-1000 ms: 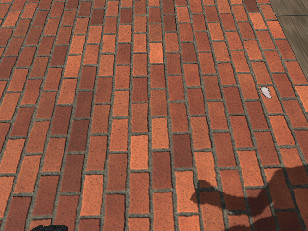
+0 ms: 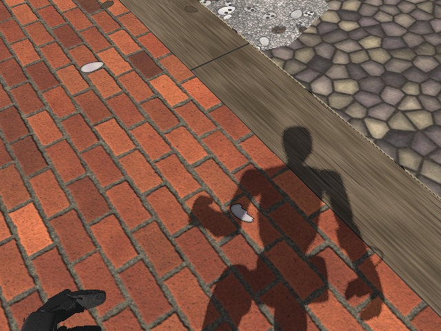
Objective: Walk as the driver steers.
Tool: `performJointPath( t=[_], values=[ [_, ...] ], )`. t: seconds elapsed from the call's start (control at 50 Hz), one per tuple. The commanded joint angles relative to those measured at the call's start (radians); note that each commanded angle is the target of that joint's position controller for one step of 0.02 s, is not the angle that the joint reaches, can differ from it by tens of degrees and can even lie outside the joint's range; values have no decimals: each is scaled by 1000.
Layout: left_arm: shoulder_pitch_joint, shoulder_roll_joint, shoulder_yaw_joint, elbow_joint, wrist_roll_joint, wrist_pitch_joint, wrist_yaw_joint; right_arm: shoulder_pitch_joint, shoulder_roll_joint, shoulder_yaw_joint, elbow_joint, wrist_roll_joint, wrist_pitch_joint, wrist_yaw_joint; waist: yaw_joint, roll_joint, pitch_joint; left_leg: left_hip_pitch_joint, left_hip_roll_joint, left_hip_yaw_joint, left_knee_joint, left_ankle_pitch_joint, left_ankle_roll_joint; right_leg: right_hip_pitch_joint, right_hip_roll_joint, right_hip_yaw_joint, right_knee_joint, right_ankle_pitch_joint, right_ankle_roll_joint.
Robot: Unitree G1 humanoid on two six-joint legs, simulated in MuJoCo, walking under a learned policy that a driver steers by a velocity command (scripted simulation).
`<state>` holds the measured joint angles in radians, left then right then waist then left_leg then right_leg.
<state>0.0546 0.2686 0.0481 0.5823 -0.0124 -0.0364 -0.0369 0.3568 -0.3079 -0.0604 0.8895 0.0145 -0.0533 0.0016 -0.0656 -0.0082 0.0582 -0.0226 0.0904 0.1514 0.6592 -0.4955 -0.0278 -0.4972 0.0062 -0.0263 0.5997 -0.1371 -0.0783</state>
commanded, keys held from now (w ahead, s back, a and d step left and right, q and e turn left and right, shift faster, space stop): w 0.02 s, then w+q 0.98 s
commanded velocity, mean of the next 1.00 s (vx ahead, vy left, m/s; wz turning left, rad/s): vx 0.50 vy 0.00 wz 0.39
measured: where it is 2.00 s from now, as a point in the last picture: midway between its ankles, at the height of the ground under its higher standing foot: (129, 205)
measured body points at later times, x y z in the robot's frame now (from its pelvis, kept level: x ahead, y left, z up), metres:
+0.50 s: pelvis +0.28 +0.03 +0.00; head +0.31 +0.04 +0.45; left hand +0.26 +0.32 -0.12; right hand +0.51 -0.17 -0.10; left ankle +0.40 +0.15 -0.71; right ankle +0.11 -0.10 -0.72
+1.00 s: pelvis +0.57 +0.08 +0.00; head +0.59 +0.10 +0.45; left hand +0.66 +0.41 -0.06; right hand +0.75 -0.16 -0.11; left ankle +0.40 +0.14 -0.72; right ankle +0.73 +0.03 -0.72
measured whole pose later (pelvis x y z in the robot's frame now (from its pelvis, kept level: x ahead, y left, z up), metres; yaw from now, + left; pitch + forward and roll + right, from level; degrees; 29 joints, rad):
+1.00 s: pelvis +0.57 +0.08 +0.00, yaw +30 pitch +2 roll +0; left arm 0.06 0.27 0.04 0.68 0.00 -0.12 -0.02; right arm 0.37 -0.31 -0.08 0.73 0.02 -0.02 -0.02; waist -0.07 0.00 0.00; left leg -0.11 -0.09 -0.24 0.59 -0.48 0.05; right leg -0.46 0.02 0.05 0.49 -0.07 0.00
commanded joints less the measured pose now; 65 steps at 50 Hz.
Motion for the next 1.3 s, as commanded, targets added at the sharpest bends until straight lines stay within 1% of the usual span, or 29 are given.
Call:
performJointPath(
  t=[0.02,0.04,0.08,0.14,0.2,0.3,0.4,0.46,0.5,0.52,0.54,0.56,0.58,0.6,0.64,0.72,0.8,0.88,0.96,0.98,1.0,1.02,1.04,1.06,1.08,1.1,1.14,1.22,1.3],
  values=[
    [381,217,73,23,1,-8,12,-16,-126,-5,-96,16,-53,16,191,-119,-419,-691,-53,-230,671,-91,42,879,-371,731,-260,-145,-261],
    [327,187,60,32,6,-18,10,-105,-144,-12,-131,43,-60,19,182,-106,-258,-749,-16,-213,663,-5,55,746,-342,559,-277,-62,-220],
    [216,127,42,38,11,-30,9,-122,-122,-12,-118,16,-54,9,109,-45,-129,-672,52,-211,544,143,47,499,-266,350,-322,110,-173],
    [175,104,40,60,21,-60,11,-44,-76,-9,-84,17,-13,10,49,-63,-103,-567,68,-231,498,238,24,361,-242,220,-421,162,-167],
    [189,116,46,98,32,-77,21,-106,-60,-10,-103,14,5,1,57,-43,-36,-652,52,-270,397,358,2,345,-235,110,-468,210,-152],
    [201,135,47,135,27,-76,38,-226,-31,0,-138,5,-9,24,100,-35,6,-643,16,-215,108,616,12,386,-206,-45,-496,223,-96],
    [277,162,59,193,8,-45,48,-350,-15,12,-214,4,-12,56,147,-18,45,-714,-5,-153,-31,543,58,578,-267,-97,-431,343,-80],
    [255,198,68,193,2,-17,62,-320,-46,-3,-244,5,-7,71,102,-66,-16,-616,-74,-71,-44,386,109,649,-279,-137,-274,752,-47],
    [230,216,71,186,0,0,75,-131,-113,-41,-214,7,1,64,-10,-83,-133,-350,-151,-35,-64,342,163,599,-251,-166,8,954,-11],
    [223,206,63,175,1,-4,81,32,-177,-74,-181,8,6,48,-96,-31,-219,-64,-130,-125,-123,395,210,421,-209,-174,264,774,28],
    [330,71,20,129,34,-29,62,81,-290,-100,-176,12,8,32,-16,227,-324,339,140,-629,-140,315,390,-44,-36,-142,657,-65,100],
    [285,87,10,124,21,-72,44,92,-244,-81,-201,9,-3,34,-42,174,-468,464,245,-1005,-309,219,475,-215,67,92,813,-459,96],
    [171,151,28,94,-22,-97,29,66,-186,-64,-199,-1,-9,34,-71,110,-351,394,217,-863,-348,222,409,-308,0,150,822,-386,71],
    [132,145,23,77,-26,-111,28,6,-158,-56,-206,3,-13,32,-36,48,-232,239,177,-729,-355,278,370,-306,-45,134,736,-297,56],
    [138,152,35,88,15,-103,40,-105,-100,-36,-236,-4,-13,26,48,16,-118,-27,104,-561,-389,474,329,-183,-106,120,580,-208,73],
    [155,110,28,83,30,-61,46,-121,-125,-43,-250,-5,-15,7,85,51,-88,-215,43,-440,-434,633,329,-96,-103,81,411,-115,139],
    [-4,68,7,45,24,-64,42,-69,-146,-50,-232,7,-3,-13,23,88,-68,-268,-23,-377,-412,516,262,-29,-47,68,84,150,163],
    [-82,104,17,23,4,-80,24,-10,-146,-52,-212,14,11,-19,-7,108,-70,-201,14,-478,-352,388,237,24,-11,99,-69,198,150],
    [45,155,47,53,2,-99,19,-39,-121,-49,-222,7,19,-22,78,144,-93,-151,23,-565,-203,389,190,186,-11,99,-149,85,80],
    [149,187,62,69,16,-104,26,-37,-75,-32,-232,1,16,-18,129,111,-177,-197,-29,-519,-45,390,157,369,-76,143,-149,61,37],
    [289,241,73,82,24,-101,34,3,-8,-8,-247,-20,14,-17,160,-51,-318,-330,-117,-405,252,135,114,621,-259,341,-150,-7,-15],
    [338,306,89,121,29,-88,24,119,-3,-2,-286,25,4,-16,92,-411,-365,-686,-189,-317,541,-125,71,818,-445,849,-281,-321,-176],
    [284,196,66,92,12,-86,20,93,-113,-22,-248,32,6,-20,120,-227,-258,-773,-114,-350,647,-52,54,742,-418,832,-327,-488,-152],
    [249,145,51,86,11,-79,26,-15,-149,-34,-261,21,11,-18,143,-133,-157,-783,-82,-321,663,44,49,639,-372,640,-321,-416,-108],
    [208,130,43,85,21,-75,27,-60,-133,-34,-268,10,16,-18,127,-62,-105,-742,-50,-301,637,111,42,531,-327,508,-331,-257,-89],
    [183,109,36,95,23,-72,29,-90,-122,-38,-279,2,17,-15,114,-63,-67,-726,-24,-303,587,154,39,467,-291,416,-346,-143,-86],
    [175,96,32,110,24,-77,34,-78,-85,-36,-284,15,25,-3,92,-109,-56,-665,5,-278,537,192,36,405,-251,287,-387,-36,-78],
    [192,138,48,147,18,-83,36,-136,-42,-24,-317,9,37,2,93,-71,-34,-726,22,-258,419,269,14,416,-270,155,-435,121,-113],
    [157,168,53,164,17,-61,48,-218,-23,-15,-337,0,27,20,104,-62,-10,-654,1,-185,169,456,7,407,-228,-33,-401,409,-81]
  ],
)
Keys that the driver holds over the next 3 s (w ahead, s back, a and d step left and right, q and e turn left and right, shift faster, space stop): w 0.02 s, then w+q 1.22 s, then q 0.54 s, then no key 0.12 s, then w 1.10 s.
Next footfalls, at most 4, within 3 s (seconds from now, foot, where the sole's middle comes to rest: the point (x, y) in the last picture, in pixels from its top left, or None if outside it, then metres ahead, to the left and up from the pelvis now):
0.52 left None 0.44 0.15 -0.76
0.98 right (202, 229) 0.76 0.05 -0.76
1.48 left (96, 223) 0.81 0.40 -0.76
1.94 right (140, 177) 0.99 0.27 -0.76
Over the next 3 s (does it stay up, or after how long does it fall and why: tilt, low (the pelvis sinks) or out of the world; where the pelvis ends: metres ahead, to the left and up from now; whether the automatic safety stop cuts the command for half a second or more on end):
stays up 1.05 0.65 0.02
